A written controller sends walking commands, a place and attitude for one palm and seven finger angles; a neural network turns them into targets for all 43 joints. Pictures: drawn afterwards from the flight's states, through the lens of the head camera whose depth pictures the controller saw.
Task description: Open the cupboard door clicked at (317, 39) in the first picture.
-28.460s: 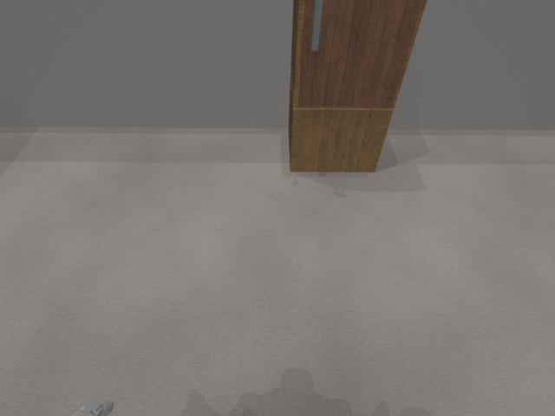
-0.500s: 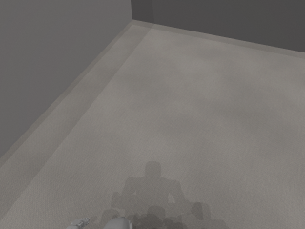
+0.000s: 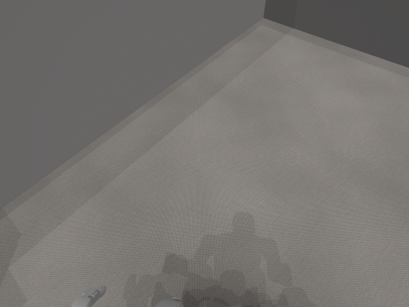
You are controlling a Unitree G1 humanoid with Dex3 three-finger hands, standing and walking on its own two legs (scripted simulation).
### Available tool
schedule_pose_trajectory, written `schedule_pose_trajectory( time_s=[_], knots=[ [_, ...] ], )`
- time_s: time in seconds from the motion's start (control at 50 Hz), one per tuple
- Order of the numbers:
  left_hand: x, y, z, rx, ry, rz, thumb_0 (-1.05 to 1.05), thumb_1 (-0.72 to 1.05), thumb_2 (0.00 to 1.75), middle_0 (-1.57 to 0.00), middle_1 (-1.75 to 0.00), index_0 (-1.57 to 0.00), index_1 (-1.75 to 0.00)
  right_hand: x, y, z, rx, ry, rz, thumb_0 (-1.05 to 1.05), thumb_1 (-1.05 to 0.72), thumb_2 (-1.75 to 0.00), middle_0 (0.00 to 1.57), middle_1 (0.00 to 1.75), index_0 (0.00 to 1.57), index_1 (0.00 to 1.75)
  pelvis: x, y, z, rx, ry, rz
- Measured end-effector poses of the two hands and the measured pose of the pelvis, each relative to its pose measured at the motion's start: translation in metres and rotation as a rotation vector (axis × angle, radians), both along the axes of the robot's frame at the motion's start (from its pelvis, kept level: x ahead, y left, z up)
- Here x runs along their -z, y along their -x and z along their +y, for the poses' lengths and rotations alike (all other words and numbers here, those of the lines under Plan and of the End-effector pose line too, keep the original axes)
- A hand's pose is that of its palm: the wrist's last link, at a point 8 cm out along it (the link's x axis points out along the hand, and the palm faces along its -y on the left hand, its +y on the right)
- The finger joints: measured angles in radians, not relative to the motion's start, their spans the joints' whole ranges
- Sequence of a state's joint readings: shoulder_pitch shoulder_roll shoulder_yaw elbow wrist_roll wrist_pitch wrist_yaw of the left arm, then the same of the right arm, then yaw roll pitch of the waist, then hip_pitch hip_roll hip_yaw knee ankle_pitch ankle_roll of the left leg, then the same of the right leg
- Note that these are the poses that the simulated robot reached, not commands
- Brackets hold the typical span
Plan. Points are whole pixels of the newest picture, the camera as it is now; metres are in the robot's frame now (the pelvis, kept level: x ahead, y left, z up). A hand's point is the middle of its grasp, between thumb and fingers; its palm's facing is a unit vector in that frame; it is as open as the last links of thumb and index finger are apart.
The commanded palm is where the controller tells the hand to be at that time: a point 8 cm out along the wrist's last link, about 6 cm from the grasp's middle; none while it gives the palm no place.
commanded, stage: turn to face it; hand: left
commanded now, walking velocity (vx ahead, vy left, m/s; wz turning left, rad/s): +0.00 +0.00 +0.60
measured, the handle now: out of the picture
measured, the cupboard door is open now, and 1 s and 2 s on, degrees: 42 42 42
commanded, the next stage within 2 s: none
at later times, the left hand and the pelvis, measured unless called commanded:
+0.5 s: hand out of the picture +0.00 +0.22 -0.17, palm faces +0.35 -0.90 -0.26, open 7.3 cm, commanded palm none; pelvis +0.01 -0.01 +0.01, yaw +20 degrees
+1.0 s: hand out of the picture -0.01 +0.14 -0.14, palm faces +0.60 -0.76 -0.24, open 7.3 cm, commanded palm none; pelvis +0.05 -0.05 +0.02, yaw +39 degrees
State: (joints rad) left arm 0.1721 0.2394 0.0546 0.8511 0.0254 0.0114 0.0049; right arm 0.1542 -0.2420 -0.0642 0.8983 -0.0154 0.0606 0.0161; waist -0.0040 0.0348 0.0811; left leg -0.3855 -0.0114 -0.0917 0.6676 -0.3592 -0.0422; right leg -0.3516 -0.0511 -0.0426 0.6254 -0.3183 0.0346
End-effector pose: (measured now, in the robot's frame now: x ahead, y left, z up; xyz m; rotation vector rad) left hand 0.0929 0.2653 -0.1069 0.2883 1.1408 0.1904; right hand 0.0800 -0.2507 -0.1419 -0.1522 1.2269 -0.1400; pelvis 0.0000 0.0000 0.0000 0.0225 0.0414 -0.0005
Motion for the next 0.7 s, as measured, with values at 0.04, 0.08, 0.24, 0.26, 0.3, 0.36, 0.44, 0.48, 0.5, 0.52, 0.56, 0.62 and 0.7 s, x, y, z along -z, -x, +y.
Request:
schedule_pose_trajectory(
  time_s=[0.04,0.08,0.24,0.26,0.3,0.36,0.44,0.48,0.5,0.52,0.56,0.62,0.7],
  knots=[
    [-0.004,0.006,-0.012,-0.021,0.002,-0.008,0.00,0.91,0.90,-0.20,-0.30,-0.20,-0.30,0.002,-0.004,-0.007,-0.018,-0.006,0.021,0.01,-0.91,-0.90,0.20,0.30,0.20,0.30,-0.002,0.000,-0.006,-0.034,-0.005,-0.011],
    [-0.007,0.014,-0.022,-0.051,0.012,0.001,0.00,0.91,0.90,-0.20,-0.30,-0.20,-0.30,0.000,-0.010,-0.012,-0.035,-0.009,0.034,0.01,-0.91,-0.90,0.20,0.30,0.20,0.30,-0.007,-0.002,-0.010,-0.063,-0.014,-0.018],
    [-0.002,0.049,-0.043,-0.190,0.075,0.035,0.00,0.92,0.90,-0.21,-0.30,-0.21,-0.30,-0.017,-0.049,-0.009,-0.159,-0.001,0.046,0.01,-0.91,-0.90,0.20,0.30,0.20,0.30,-0.017,-0.011,-0.021,-0.189,-0.031,-0.017],
    [0.001,0.055,-0.042,-0.209,0.079,0.037,0.00,0.92,0.90,-0.21,-0.30,-0.21,-0.30,-0.018,-0.056,-0.005,-0.182,0.003,0.043,0.01,-0.91,-0.90,0.20,0.30,0.20,0.30,-0.016,-0.012,-0.021,-0.204,-0.029,-0.017],
    [0.007,0.068,-0.036,-0.250,0.088,0.046,0.00,0.92,0.90,-0.21,-0.31,-0.21,-0.30,-0.020,-0.071,0.004,-0.229,0.014,0.028,0.01,-0.91,-0.90,0.20,0.30,0.20,0.30,-0.014,-0.012,-0.018,-0.235,-0.024,-0.018],
    [0.022,0.091,-0.024,-0.313,0.102,0.070,0.00,0.92,0.90,-0.21,-0.31,-0.21,-0.30,-0.021,-0.096,0.020,-0.298,0.035,-0.020,0.01,-0.91,-0.90,0.20,0.30,0.20,0.30,-0.005,-0.013,-0.010,-0.278,-0.008,-0.019],
    [0.033,0.114,-0.009,-0.376,0.097,0.128,0.00,0.91,0.90,-0.21,-0.30,-0.21,-0.30,-0.025,-0.115,0.036,-0.358,0.058,-0.086,0.00,-0.91,-0.90,0.20,0.30,0.20,0.30,0.001,-0.012,-0.005,-0.318,0.000,-0.019],
    [0.028,0.116,-0.004,-0.401,0.091,0.129,0.00,0.91,0.90,-0.20,-0.30,-0.20,-0.30,-0.030,-0.116,0.038,-0.375,0.068,-0.085,0.00,-0.91,-0.90,0.20,0.30,0.20,0.30,-0.003,-0.013,-0.006,-0.340,0.011,-0.018],
    [0.025,0.115,-0.003,-0.410,0.089,0.121,0.00,0.91,0.90,-0.20,-0.30,-0.20,-0.30,-0.031,-0.116,0.039,-0.384,0.071,-0.078,0.00,-0.91,-0.90,0.20,0.30,0.20,0.30,-0.006,-0.014,-0.006,-0.350,0.014,-0.017],
    [0.022,0.113,-0.002,-0.418,0.086,0.109,0.00,0.91,0.90,-0.20,-0.30,-0.20,-0.30,-0.032,-0.115,0.038,-0.393,0.073,-0.069,0.00,-0.91,-0.90,0.20,0.30,0.20,0.30,-0.008,-0.014,-0.007,-0.360,0.017,-0.016],
    [0.015,0.109,-0.002,-0.432,0.080,0.081,0.00,0.91,0.90,-0.20,-0.30,-0.20,-0.30,-0.033,-0.114,0.036,-0.411,0.072,-0.047,0.00,-0.91,-0.90,0.20,0.30,0.20,0.30,-0.011,-0.016,-0.010,-0.379,0.022,-0.015],
    [0.007,0.100,-0.006,-0.444,0.067,0.042,0.00,0.91,0.90,-0.20,-0.30,-0.20,-0.30,-0.029,-0.115,0.030,-0.429,0.063,-0.015,0.00,-0.91,-0.90,0.20,0.30,0.20,0.30,-0.013,-0.021,-0.018,-0.412,0.025,-0.013],
    [0.001,0.088,-0.021,-0.462,0.041,-0.005,0.00,0.91,0.90,-0.20,-0.30,-0.20,-0.30,-0.015,-0.121,0.016,-0.446,0.043,0.019,0.00,-0.91,-0.90,0.20,0.30,0.20,0.30,-0.009,-0.030,-0.034,-0.461,0.017,-0.010]
  ],
)
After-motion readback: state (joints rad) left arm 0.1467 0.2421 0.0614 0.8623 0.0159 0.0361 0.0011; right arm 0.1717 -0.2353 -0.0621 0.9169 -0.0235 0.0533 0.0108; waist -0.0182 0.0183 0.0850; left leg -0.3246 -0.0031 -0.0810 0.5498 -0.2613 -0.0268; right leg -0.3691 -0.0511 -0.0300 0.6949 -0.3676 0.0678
